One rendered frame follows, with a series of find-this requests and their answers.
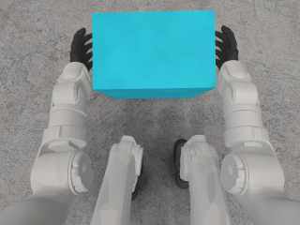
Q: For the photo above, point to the right robot upper arm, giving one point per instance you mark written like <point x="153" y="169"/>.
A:
<point x="256" y="181"/>

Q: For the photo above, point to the left robot forearm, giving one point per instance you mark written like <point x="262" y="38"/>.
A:
<point x="66" y="129"/>

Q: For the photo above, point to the right robot hand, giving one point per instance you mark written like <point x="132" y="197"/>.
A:
<point x="228" y="46"/>

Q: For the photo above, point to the robot left shin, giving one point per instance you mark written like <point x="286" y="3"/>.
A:
<point x="125" y="138"/>

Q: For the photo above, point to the robot right thigh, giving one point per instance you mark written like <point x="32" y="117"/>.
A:
<point x="208" y="201"/>

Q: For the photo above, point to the left robot upper arm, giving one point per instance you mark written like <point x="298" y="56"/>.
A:
<point x="58" y="179"/>

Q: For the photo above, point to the right robot forearm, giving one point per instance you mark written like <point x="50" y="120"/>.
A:
<point x="242" y="111"/>

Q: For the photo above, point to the carton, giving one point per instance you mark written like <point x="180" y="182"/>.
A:
<point x="154" y="54"/>

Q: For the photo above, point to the left robot hand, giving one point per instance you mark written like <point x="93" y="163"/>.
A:
<point x="79" y="51"/>

